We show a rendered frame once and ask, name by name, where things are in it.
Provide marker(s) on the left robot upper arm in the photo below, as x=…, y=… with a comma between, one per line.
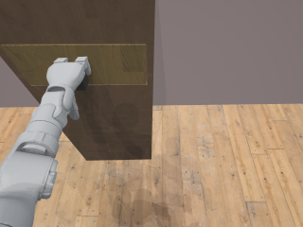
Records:
x=26, y=179

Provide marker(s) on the drawer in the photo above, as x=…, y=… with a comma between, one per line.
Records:
x=109, y=63

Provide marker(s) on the handle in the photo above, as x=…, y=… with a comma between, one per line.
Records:
x=84, y=83

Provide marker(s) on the cabinet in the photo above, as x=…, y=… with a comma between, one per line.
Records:
x=115, y=120

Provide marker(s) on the left robot forearm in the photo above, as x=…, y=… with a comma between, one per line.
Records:
x=44, y=129

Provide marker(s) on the robot left hand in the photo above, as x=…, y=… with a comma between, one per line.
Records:
x=70, y=74

